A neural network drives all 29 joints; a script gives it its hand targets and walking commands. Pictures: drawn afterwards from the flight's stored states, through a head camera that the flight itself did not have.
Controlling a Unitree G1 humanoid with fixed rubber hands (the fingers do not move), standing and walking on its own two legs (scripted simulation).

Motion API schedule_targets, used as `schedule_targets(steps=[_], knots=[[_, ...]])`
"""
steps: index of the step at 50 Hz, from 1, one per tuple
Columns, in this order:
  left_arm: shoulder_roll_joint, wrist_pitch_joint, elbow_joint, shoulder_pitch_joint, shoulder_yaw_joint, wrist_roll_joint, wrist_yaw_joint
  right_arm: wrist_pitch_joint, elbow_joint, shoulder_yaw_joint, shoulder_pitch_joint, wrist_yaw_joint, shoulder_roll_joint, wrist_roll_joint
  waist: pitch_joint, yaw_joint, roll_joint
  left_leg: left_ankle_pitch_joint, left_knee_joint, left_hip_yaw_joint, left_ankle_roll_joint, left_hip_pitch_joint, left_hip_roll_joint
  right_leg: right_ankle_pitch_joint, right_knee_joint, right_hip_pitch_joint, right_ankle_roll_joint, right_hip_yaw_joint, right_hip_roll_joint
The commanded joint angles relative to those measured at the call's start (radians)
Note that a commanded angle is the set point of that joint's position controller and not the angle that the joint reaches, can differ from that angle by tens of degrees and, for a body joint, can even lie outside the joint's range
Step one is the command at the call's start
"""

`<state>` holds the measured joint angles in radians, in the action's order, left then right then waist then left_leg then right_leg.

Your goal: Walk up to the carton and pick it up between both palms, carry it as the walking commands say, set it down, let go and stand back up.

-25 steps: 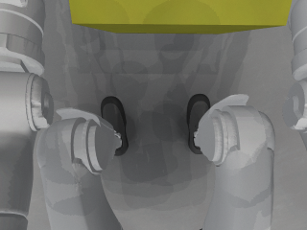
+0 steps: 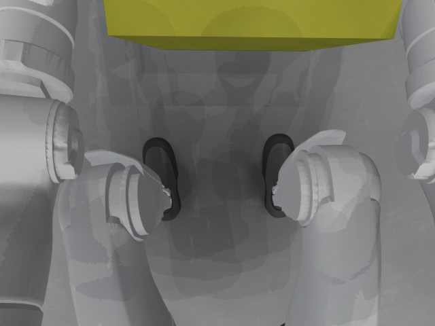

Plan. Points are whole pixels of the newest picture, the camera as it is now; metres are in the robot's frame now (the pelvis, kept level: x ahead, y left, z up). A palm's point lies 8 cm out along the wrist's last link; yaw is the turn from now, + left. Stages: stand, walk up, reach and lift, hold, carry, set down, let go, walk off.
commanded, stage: reach and lift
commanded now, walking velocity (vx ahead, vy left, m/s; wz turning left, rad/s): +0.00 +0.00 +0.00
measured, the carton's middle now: out of the picture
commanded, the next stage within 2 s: none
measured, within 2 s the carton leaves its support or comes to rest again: leaves its support in 1.14 s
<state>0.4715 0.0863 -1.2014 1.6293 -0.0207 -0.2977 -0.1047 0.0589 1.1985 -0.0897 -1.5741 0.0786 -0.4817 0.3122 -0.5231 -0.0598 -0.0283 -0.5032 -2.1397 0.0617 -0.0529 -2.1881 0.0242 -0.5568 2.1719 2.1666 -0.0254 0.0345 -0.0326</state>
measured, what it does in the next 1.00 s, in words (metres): stands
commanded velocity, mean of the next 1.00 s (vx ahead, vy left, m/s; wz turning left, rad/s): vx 0.00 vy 0.00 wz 0.00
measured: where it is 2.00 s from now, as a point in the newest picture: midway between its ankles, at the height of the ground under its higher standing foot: (221, 190)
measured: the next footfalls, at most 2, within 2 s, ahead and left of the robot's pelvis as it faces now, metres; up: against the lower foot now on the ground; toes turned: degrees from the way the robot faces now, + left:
none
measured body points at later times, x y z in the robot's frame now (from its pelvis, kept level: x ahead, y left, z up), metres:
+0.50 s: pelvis +0.00 +0.00 +0.01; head +0.38 -0.03 +0.23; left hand +0.60 +0.14 -0.17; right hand +0.56 -0.24 -0.17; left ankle +0.14 +0.14 -0.34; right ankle +0.12 -0.13 -0.34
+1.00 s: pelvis -0.01 +0.00 -0.01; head +0.37 -0.03 +0.22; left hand +0.60 +0.14 -0.17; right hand +0.56 -0.24 -0.17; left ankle +0.14 +0.14 -0.34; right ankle +0.12 -0.13 -0.34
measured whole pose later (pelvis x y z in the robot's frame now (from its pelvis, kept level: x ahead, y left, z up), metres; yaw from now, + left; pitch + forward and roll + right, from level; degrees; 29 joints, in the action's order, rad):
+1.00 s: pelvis -0.01 +0.00 -0.01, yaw +0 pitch +31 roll +1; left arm 0.39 0.18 -1.15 1.63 0.14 -0.17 -0.07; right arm 0.17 1.13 -0.12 -1.60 0.02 -0.48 0.22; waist -0.52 -0.06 -0.04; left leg -0.48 -2.15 0.05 -0.04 -2.21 0.02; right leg -0.53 2.19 2.20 -0.03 0.06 -0.02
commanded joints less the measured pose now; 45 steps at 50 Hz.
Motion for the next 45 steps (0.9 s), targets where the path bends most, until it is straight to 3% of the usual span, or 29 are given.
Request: schedule_targets(steps=[1,2,3,5,6,8,10,11,12,13,15,16,17,19,20,21,23,24,26,28,29,30,33,35,38,39,40,44,45], knots=[[0.057,-0.017,0.089,0.278,-0.029,-0.008,0.0,-0.023,-0.1,0.033,-0.257,-0.004,-0.082,0.017,1.394,-0.029,-0.022,0.235,0.099,-0.108,0.024,0.669,-0.042,0.284,-0.185,-0.493,-0.016,-0.101,0.022],[0.097,-0.02,0.08,0.284,0.001,0.008,-0.01,-0.017,-0.048,0.007,-0.251,0.002,-0.105,0.008,1.39,-0.021,-0.031,0.207,0.105,-0.101,0.022,0.674,-0.038,0.256,-0.179,-0.484,-0.011,-0.102,0.015],[0.095,-0.023,0.108,0.298,0.011,0.01,-0.015,-0.024,-0.119,0.029,-0.283,0.003,-0.079,0.015,1.403,-0.003,-0.006,0.23,0.113,-0.107,0.03,0.649,-0.048,0.281,-0.184,-0.507,-0.015,-0.097,0.022],[0.038,-0.022,0.054,0.269,-0.005,0.004,-0.012,-0.031,-0.09,0.055,-0.269,0.004,-0.037,0.008,1.38,-0.017,0.037,0.251,0.107,-0.105,0.035,0.617,-0.054,0.307,-0.189,-0.533,-0.02,-0.094,0.028],[0.069,-0.03,0.072,0.28,-0.001,0.021,-0.013,-0.03,-0.107,0.056,-0.279,0.006,-0.043,0.033,1.404,0.007,-0.018,0.256,0.102,-0.111,0.031,0.675,-0.045,0.312,-0.196,-0.528,-0.017,-0.086,0.038],[0.062,-0.03,0.079,0.329,0.014,0.031,-0.021,-0.024,-0.065,0.069,-0.289,0.002,-0.021,0.044,1.356,0.027,-0.029,0.222,0.114,-0.112,0.03,0.644,-0.048,0.262,-0.196,-0.465,-0.015,-0.09,0.031],[0.067,-0.032,0.044,0.285,0.021,0.028,-0.02,-0.031,-0.12,0.08,-0.306,0.01,-0.016,0.037,1.36,0.021,0.027,0.212,0.1,-0.114,0.047,0.632,-0.057,0.265,-0.211,-0.506,-0.026,-0.087,0.036],[-0.002,-0.023,0.013,0.285,-0.019,-0.001,-0.008,-0.026,-0.084,0.11,-0.311,0.004,0.015,0.051,1.367,0.006,0.018,0.208,0.12,-0.109,0.042,0.641,-0.053,0.261,-0.214,-0.523,-0.022,-0.092,0.036],[0.013,-0.039,0.113,0.362,-0.011,0.003,-0.008,-0.026,-0.117,0.122,-0.327,0.009,0.042,0.048,1.376,0.01,0.033,0.205,0.111,-0.117,0.043,0.603,-0.056,0.279,-0.223,-0.561,-0.02,-0.073,0.04],[0.004,-0.036,0.076,0.351,-0.024,-0.014,-0.01,-0.033,-0.134,0.091,-0.341,0.016,-0.008,0.034,1.39,-0.014,0.014,0.212,0.107,-0.114,0.037,0.618,-0.059,0.281,-0.213,-0.546,-0.016,-0.083,0.039],[-0.024,-0.033,0.014,0.334,-0.047,-0.02,-0.008,-0.03,-0.104,0.113,-0.338,0.006,0.026,0.045,1.339,-0.02,0.004,0.206,0.11,-0.107,0.042,0.633,-0.059,0.258,-0.216,-0.497,-0.016,-0.088,0.041],[-0.039,-0.039,0.034,0.35,-0.052,-0.028,-0.001,-0.026,-0.085,0.133,-0.325,0.004,0.061,0.031,1.33,-0.02,0.023,0.205,0.112,-0.11,0.038,0.604,-0.061,0.27,-0.219,-0.53,-0.015,-0.085,0.038],[-0.06,-0.045,0.092,0.372,-0.053,-0.024,-0.003,-0.037,-0.161,0.148,-0.378,-0.001,0.084,0.064,1.378,0.013,0.013,0.242,0.113,-0.11,0.044,0.605,-0.067,0.317,-0.211,-0.567,-0.018,-0.079,0.046],[-0.107,-0.04,0.045,0.376,-0.075,-0.034,0.005,-0.032,-0.115,0.15,-0.374,-0.01,0.111,0.059,1.366,-0.013,0.003,0.224,0.116,-0.101,0.045,0.623,-0.066,0.283,-0.214,-0.511,-0.014,-0.094,0.049],[-0.076,-0.048,0.058,0.378,-0.064,-0.024,0.005,-0.031,-0.131,0.16,-0.392,-0.013,0.14,0.071,1.335,0.012,0.02,0.209,0.128,-0.108,0.055,0.594,-0.064,0.289,-0.213,-0.549,-0.013,-0.081,0.05],[-0.105,-0.049,0.065,0.392,-0.075,-0.028,0.009,-0.036,-0.134,0.152,-0.396,-0.012,0.122,0.055,1.358,-0.023,0.021,0.227,0.115,-0.105,0.052,0.625,-0.067,0.296,-0.211,-0.53,-0.015,-0.09,0.052],[-0.116,-0.047,0.057,0.403,-0.08,-0.029,0.016,-0.034,-0.146,0.167,-0.412,-0.015,0.162,0.082,1.377,0.003,0.021,0.205,0.125,-0.102,0.053,0.623,-0.065,0.29,-0.218,-0.583,-0.015,-0.091,0.049],[-0.178,-0.048,0.045,0.402,-0.098,-0.04,0.025,-0.035,-0.096,0.168,-0.391,-0.029,0.185,0.066,1.345,-0.023,0.0,0.207,0.131,-0.106,0.043,0.615,-0.075,0.277,-0.221,-0.548,-0.008,-0.089,0.056],[-0.234,-0.056,0.1,0.443,-0.105,-0.026,0.032,-0.041,-0.14,0.196,-0.453,-0.042,0.261,0.084,1.377,0.008,-0.004,0.235,0.126,-0.096,0.05,0.647,-0.071,0.292,-0.215,-0.54,-0.009,-0.086,0.062],[-0.326,-0.05,0.084,0.449,-0.119,-0.039,0.058,-0.036,-0.158,0.211,-0.495,-0.069,0.348,0.083,1.386,-0.013,0.015,0.25,0.119,-0.09,0.057,0.638,-0.076,0.315,-0.213,-0.562,-0.007,-0.088,0.065],[-0.424,-0.045,0.108,0.482,-0.136,-0.041,0.076,-0.035,-0.192,0.227,-0.529,-0.084,0.422,0.073,1.401,-0.006,0.0,0.265,0.118,-0.09,0.059,0.66,-0.085,0.317,-0.204,-0.555,-0.004,-0.087,0.072],[-0.419,-0.046,0.068,0.448,-0.096,-0.005,0.088,-0.025,-0.134,0.224,-0.494,-0.098,0.466,0.066,1.325,0.02,0.018,0.227,0.113,-0.114,0.055,0.582,-0.078,0.284,-0.208,-0.536,-0.003,-0.086,0.073],[-0.69,-0.015,0.127,0.515,-0.104,0.007,0.158,-0.007,-0.182,0.225,-0.596,-0.17,0.659,0.041,1.313,0.0,-0.026,0.203,0.118,-0.105,0.057,0.584,-0.091,0.255,-0.193,-0.492,0.005,-0.094,0.085],[-0.769,0.001,0.186,0.522,-0.087,0.036,0.192,0.013,-0.177,0.2,-0.587,-0.209,0.775,0.012,1.272,0.003,-0.011,0.219,0.113,-0.114,0.059,0.557,-0.104,0.261,-0.193,-0.468,0.008,-0.094,0.087],[-0.85,0.03,0.172,0.51,-0.06,0.036,0.222,0.031,-0.275,0.212,-0.654,-0.243,0.816,0.011,1.272,-0.02,0.022,0.186,0.098,-0.125,0.072,0.571,-0.102,0.231,-0.197,-0.482,0.014,-0.094,0.085],[-0.852,0.046,0.142,0.459,-0.047,0.06,0.233,0.046,-0.241,0.188,-0.617,-0.258,0.847,0.006,1.242,0.001,-0.004,0.172,0.116,-0.125,0.072,0.561,-0.096,0.215,-0.184,-0.457,0.013,-0.103,0.087],[-0.872,0.037,0.229,0.51,-0.064,0.049,0.243,0.059,-0.237,0.174,-0.573,-0.269,0.887,-0.023,1.268,-0.024,0.015,0.196,0.1,-0.134,0.065,0.559,-0.106,0.235,-0.186,-0.456,0.017,-0.104,0.083],[-0.914,0.071,0.201,0.482,-0.029,0.082,0.263,0.085,-0.293,0.179,-0.626,-0.302,0.929,-0.017,1.272,0.012,-0.004,0.161,0.104,-0.152,0.071,0.558,-0.106,0.193,-0.177,-0.45,0.018,-0.108,0.089],[-0.914,0.078,0.226,0.535,-0.027,0.059,0.27,0.096,-0.306,0.166,-0.615,-0.304,0.913,-0.036,1.281,-0.027,0.049,0.124,0.101,-0.144,0.069,0.529,-0.108,0.178,-0.178,-0.476,0.02,-0.115,0.078]])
